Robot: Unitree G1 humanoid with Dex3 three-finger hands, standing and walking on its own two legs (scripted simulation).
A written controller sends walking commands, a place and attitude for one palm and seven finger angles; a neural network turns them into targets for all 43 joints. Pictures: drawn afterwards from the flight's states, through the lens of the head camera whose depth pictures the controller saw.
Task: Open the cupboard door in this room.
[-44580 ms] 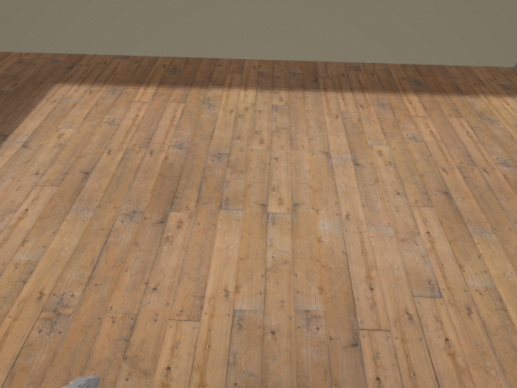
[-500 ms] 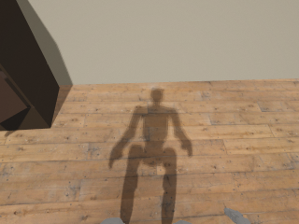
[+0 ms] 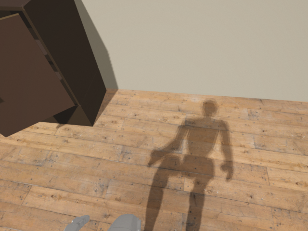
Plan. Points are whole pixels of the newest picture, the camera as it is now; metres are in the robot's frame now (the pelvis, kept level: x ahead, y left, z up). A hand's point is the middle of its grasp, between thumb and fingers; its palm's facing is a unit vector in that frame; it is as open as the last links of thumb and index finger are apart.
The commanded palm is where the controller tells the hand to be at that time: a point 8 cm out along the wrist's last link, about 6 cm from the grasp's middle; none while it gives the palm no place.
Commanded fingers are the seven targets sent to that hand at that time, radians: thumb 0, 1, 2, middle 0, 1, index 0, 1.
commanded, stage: turn to face it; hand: left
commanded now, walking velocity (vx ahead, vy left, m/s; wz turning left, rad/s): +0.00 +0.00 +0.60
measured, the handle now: out of the picture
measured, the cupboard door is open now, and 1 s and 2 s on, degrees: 41 41 41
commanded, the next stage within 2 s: take the last steps up to it in 0.84 s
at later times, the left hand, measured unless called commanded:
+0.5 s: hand out of the picture +0.02 +0.26 -0.17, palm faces +0.33 -0.91 -0.25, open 7.4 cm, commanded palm none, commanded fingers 0.00 0.90 0.90 -0.20 -0.30 -0.20 -0.30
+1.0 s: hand out of the picture -0.03 +0.17 -0.16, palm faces +0.51 -0.83 -0.22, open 7.3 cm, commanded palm none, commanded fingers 0.00 0.90 0.90 -0.20 -0.30 -0.20 -0.30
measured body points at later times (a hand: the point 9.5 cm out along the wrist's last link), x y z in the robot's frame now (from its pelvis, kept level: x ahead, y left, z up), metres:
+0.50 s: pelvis +0.00 +0.02 +0.00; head +0.04 +0.06 +0.45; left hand +0.00 +0.31 -0.15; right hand +0.18 -0.19 -0.13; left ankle -0.02 +0.12 -0.74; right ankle +0.04 -0.14 -0.67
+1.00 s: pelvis +0.02 -0.01 +0.00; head +0.06 +0.01 +0.45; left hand -0.06 +0.22 -0.15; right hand +0.22 -0.20 -0.15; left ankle -0.06 +0.09 -0.69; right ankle +0.06 -0.12 -0.74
